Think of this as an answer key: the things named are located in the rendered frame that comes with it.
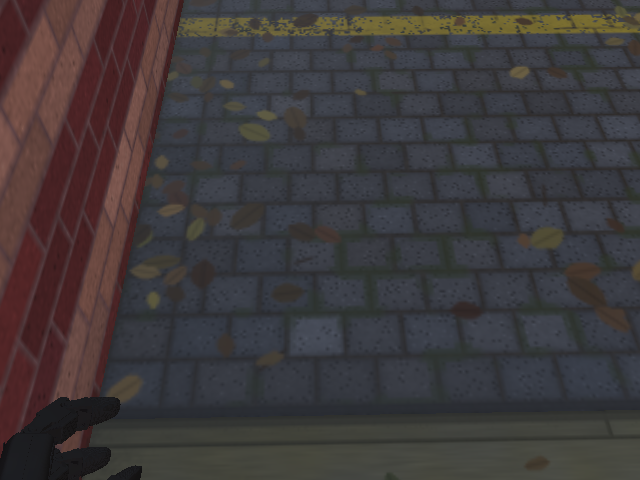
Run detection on robot left hand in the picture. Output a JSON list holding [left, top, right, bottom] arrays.
[[0, 397, 142, 480]]

